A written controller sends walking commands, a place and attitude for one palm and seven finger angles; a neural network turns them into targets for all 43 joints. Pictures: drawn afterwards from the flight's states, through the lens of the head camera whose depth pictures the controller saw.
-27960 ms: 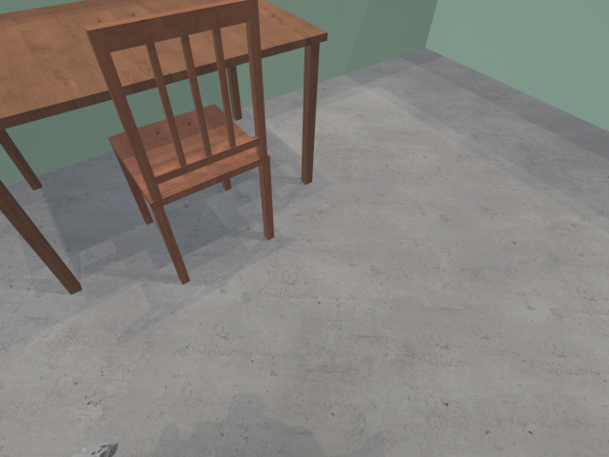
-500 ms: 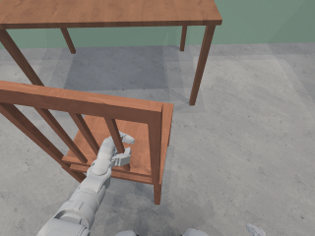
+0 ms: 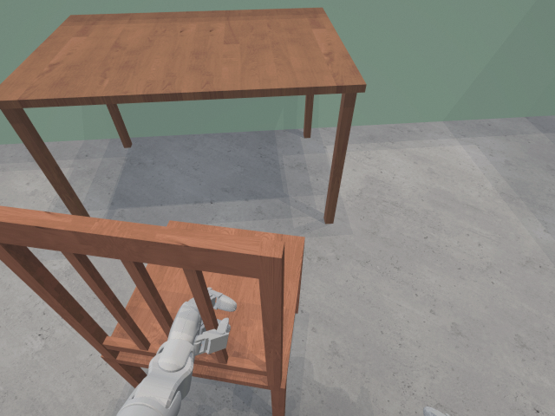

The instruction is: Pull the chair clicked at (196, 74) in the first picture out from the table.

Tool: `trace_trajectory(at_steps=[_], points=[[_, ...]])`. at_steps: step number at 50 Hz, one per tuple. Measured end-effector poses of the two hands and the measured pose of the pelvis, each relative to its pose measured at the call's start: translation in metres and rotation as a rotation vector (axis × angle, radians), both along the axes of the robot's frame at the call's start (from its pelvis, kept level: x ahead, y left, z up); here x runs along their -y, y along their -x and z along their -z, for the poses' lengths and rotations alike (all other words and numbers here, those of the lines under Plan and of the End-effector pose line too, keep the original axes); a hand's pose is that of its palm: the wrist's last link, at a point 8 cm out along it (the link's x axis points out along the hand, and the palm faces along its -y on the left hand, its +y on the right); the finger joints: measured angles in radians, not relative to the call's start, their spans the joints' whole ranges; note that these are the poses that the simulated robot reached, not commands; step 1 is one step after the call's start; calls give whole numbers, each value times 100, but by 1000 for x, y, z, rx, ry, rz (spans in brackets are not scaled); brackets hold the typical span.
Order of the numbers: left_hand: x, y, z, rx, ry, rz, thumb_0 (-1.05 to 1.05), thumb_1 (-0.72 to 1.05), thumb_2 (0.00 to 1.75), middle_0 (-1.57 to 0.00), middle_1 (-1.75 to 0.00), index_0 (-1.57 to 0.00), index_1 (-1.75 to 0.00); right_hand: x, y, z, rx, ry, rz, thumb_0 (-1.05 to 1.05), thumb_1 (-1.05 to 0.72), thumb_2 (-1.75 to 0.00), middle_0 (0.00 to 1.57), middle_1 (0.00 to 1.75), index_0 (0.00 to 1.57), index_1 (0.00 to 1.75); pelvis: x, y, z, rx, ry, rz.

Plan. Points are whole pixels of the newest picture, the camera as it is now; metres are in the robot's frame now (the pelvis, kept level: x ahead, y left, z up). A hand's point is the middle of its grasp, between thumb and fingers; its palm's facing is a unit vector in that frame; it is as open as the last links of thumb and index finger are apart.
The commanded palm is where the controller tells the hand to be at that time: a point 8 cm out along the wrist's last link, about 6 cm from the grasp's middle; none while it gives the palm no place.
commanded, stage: stop walking, hand still on the chair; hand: left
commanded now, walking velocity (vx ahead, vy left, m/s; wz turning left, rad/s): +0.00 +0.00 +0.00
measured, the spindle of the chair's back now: (162, 314) +0.30 +0.20 -0.06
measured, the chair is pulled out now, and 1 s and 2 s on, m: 0.58 0.58 0.58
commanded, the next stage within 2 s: open the thumb and straighten the fingers in 0.66 s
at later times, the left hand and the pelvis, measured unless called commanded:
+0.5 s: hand (223, 333) +0.27 +0.10 -0.07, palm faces -0.03 -0.99 -0.16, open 5.2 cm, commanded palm +0.25 +0.15 -0.05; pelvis +0.03 -0.02 +0.00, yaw +1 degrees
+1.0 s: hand (217, 329) +0.27 +0.11 -0.06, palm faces -0.03 -0.99 -0.13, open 7.6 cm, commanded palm +0.25 +0.16 -0.04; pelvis +0.03 -0.03 -0.01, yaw +1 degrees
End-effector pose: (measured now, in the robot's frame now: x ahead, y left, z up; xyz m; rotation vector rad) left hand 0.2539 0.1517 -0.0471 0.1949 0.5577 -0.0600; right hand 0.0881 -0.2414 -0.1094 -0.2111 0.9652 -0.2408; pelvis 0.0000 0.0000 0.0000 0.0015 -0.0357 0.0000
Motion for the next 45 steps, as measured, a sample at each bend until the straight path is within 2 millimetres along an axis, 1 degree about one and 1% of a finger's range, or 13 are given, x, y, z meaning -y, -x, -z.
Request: trace_trajectory(at_steps=[5,9,14,19,24,29,34,39,41,43,45], points=[[0,0,0,-4,2,-5,4,73,81,-34,-133,-50,-145,-17,-24,-2,30,-43,-44,2,-91,-90,20,30,20,30,1,-9,-3,-11,-2,1],[0,0,0,-8,3,-16,4,73,81,-34,-132,-50,-145,-22,-45,-4,57,-60,-76,2,-91,-90,20,30,20,30,4,-15,-4,-15,-2,-1],[1,1,-1,-14,4,-36,4,73,81,-34,-132,-50,-145,-17,-67,-9,88,-56,-93,1,-91,-90,20,30,20,30,8,-22,-4,-18,-3,-4],[2,1,-1,-18,6,-58,5,72,81,-34,-131,-50,-145,-4,-80,-14,102,-35,-93,1,-91,-90,20,30,20,30,14,-27,-4,-18,-3,-10],[2,1,-1,-20,8,-77,5,72,82,-34,-130,-50,-145,9,-83,-16,95,-14,-85,1,-91,-90,20,30,20,30,20,-30,-5,-18,-1,-16],[3,2,-1,-20,9,-92,6,71,82,-35,-130,-50,-145,18,-80,-15,74,-6,-73,1,-91,-90,20,30,20,30,25,-32,-5,-17,0,-19],[3,2,-1,-20,8,-99,6,71,83,-35,-130,-50,-145,21,-75,-12,51,-8,-66,1,-91,-90,20,30,20,30,27,-32,-5,-16,1,-22],[3,2,-1,-21,7,-104,6,71,83,-35,-129,-50,-145,19,-70,-9,32,-18,-63,1,-91,-90,20,30,20,30,29,-33,-5,-17,1,-23],[2,1,-1,-19,18,-106,6,70,82,-35,-130,-50,-145,19,-69,-8,43,-50,-52,2,-91,-90,20,30,20,30,30,-33,-3,-40,-1,-27],[1,0,-1,-10,32,-95,5,68,81,-37,-133,-50,-145,20,-69,-8,67,-70,-51,2,-91,-90,20,30,20,30,30,-33,0,-62,-2,-29],[-1,-1,-3,9,37,-80,4,62,77,-40,-136,-50,-145,23,-71,-7,97,-75,-53,2,-91,-90,20,30,20,30,30,-32,4,-82,-2,-27]])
